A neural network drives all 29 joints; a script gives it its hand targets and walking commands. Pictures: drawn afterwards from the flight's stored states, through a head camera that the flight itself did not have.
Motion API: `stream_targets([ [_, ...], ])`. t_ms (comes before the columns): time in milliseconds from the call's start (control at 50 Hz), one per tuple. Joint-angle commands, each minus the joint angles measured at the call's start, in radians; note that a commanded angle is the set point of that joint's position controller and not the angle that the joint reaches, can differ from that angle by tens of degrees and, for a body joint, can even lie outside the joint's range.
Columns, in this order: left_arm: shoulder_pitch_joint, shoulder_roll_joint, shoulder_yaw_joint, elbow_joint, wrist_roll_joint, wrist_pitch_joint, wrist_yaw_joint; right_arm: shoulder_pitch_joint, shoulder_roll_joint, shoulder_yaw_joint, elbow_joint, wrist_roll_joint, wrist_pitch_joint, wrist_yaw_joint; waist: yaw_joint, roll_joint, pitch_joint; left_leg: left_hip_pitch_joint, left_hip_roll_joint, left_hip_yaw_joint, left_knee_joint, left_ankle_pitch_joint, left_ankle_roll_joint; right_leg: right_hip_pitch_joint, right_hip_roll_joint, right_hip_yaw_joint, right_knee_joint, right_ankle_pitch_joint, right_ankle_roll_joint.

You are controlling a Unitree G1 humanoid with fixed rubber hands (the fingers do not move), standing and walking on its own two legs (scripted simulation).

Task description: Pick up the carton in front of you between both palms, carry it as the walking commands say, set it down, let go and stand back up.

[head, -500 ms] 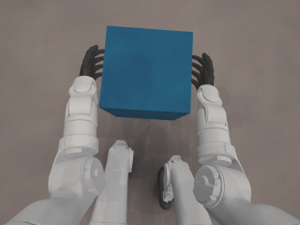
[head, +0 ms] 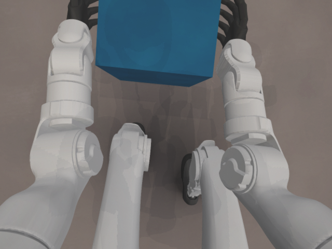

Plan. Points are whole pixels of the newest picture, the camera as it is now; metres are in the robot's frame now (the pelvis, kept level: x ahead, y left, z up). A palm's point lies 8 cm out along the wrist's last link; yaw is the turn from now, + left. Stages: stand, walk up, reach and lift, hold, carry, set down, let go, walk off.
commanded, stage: set down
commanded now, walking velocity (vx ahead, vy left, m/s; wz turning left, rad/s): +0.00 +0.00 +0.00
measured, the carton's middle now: (158, 36) +0.52 +0.13 -0.20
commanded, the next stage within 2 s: none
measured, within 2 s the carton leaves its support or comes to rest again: rests again in 1.50 s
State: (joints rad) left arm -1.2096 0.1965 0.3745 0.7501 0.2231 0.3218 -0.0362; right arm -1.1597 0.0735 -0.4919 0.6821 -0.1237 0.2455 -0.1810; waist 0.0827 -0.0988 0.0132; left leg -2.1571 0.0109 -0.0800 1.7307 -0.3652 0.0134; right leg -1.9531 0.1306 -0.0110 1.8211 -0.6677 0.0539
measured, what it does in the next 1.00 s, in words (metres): lowers itself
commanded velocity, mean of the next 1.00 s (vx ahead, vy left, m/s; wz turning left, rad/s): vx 0.00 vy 0.00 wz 0.00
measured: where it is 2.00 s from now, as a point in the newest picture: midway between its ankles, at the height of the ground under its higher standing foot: (161, 173)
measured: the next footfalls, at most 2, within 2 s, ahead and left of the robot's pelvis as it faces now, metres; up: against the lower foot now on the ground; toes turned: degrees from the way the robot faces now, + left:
none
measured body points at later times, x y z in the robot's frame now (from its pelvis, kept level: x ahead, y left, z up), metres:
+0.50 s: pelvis -0.01 +0.00 -0.07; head +0.37 +0.09 +0.14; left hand +0.52 +0.30 -0.26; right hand +0.56 +0.00 -0.26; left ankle +0.14 +0.12 -0.45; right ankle +0.06 -0.13 -0.45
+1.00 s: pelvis -0.03 -0.01 -0.09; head +0.35 +0.08 +0.12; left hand +0.51 +0.29 -0.28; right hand +0.55 -0.01 -0.28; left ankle +0.14 +0.12 -0.45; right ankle +0.06 -0.13 -0.45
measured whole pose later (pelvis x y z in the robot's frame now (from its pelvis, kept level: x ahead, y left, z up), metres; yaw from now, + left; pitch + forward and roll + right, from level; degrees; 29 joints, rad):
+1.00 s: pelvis -0.03 -0.01 -0.09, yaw -2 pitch +34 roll -4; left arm -1.61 0.47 0.28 1.07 0.08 0.26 -0.12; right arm -1.56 -0.13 -0.26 0.97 0.06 0.22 -0.20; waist 0.15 -0.12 0.50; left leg -2.26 0.09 -0.06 2.05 -0.38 0.03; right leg -2.09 0.23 0.01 2.17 -0.69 0.08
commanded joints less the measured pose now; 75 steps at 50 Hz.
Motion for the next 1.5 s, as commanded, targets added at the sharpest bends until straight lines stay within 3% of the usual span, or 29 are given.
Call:
stream_targets([
  [0,-0.545,-0.790,-0.389,0.000,-0.108,-0.018,-0.197,-0.698,0.764,0.457,-0.002,0.088,-0.007,0.207,0.063,0.164,-1.098,1.149,-0.100,0.048,-0.048,0.226,-0.039,-0.047,0.121,-0.080,-0.144,0.134,-0.002],
  [120,-0.639,-0.718,-0.376,0.032,-0.126,-0.019,-0.215,-0.789,0.727,0.440,0.025,0.108,0.003,0.202,0.083,0.161,-1.060,1.084,-0.084,0.066,0.031,0.220,-0.031,-0.067,0.121,-0.083,-0.075,0.113,-0.008],
  [320,-0.792,-0.597,-0.393,0.061,-0.204,-0.040,-0.242,-0.959,0.660,0.522,0.011,0.214,-0.007,0.187,0.143,0.109,-1.058,1.065,-0.053,0.106,0.169,0.358,-0.012,-0.024,0.118,-0.082,0.028,0.154,-0.010],
  [380,-0.845,-0.575,-0.398,0.041,-0.242,-0.052,-0.253,-1.009,0.651,0.561,0.000,0.245,-0.017,0.180,0.173,0.050,-1.054,0.983,-0.049,0.115,0.192,0.391,-0.001,0.057,0.115,-0.077,0.055,0.198,-0.011],
  [460,-0.858,-0.567,-0.400,0.048,-0.273,-0.056,-0.263,-1.055,0.669,0.618,-0.028,0.290,-0.027,0.174,0.194,0.021,-1.071,1.079,-0.051,0.085,0.235,0.510,0.019,0.012,0.114,-0.081,0.081,0.226,-0.005],
  [520,-0.822,-0.589,-0.391,0.087,-0.269,-0.052,-0.274,-1.038,0.672,0.610,0.000,0.284,-0.031,0.186,0.189,0.021,-1.008,1.088,-0.050,0.067,0.252,0.515,0.025,-0.066,0.111,-0.082,0.088,0.193,-0.008],
  [640,-0.769,-0.589,-0.353,0.161,-0.241,-0.050,-0.300,-0.992,0.652,0.547,0.062,0.244,-0.034,0.208,0.172,-0.006,-0.816,0.892,-0.045,0.077,0.251,0.376,0.031,-0.085,0.105,-0.077,0.091,0.146,-0.020],
  [880,-0.824,-0.455,-0.324,0.218,-0.239,-0.090,-0.275,-1.057,0.538,0.554,0.092,0.274,-0.066,0.192,0.205,-0.055,-0.685,0.769,-0.028,0.078,0.248,0.242,0.046,-0.022,0.102,-0.072,0.113,0.097,-0.021],
  [1020,-0.775,-0.395,-0.271,0.300,-0.194,-0.090,-0.284,-1.003,0.459,0.474,0.175,0.233,-0.061,0.201,0.177,-0.057,-0.513,0.659,-0.012,0.070,0.237,0.109,0.054,-0.031,0.091,-0.072,0.114,0.033,-0.024],
  [1340,-0.654,-0.238,-0.166,0.385,-0.115,-0.076,-0.293,-0.837,0.286,0.363,0.278,0.152,-0.045,0.204,0.143,-0.055,-0.264,0.547,-0.007,0.039,0.254,0.000,0.061,-0.065,0.080,-0.060,0.147,0.010,-0.020],
  [1400,-0.624,-0.187,-0.139,0.408,-0.099,-0.078,-0.287,-0.800,0.227,0.343,0.295,0.133,-0.046,0.201,0.140,-0.051,-0.223,0.537,-0.005,0.030,0.260,-0.017,0.060,-0.071,0.076,-0.057,0.158,0.007,-0.013],
  [1480,-0.578,-0.003,-0.071,0.439,-0.085,-0.112,-0.244,-0.734,0.055,0.320,0.302,0.126,-0.059,0.161,0.149,-0.042,-0.209,0.554,0.008,0.021,0.270,-0.005,0.049,-0.045,0.061,-0.047,0.168,0.021,0.004],
])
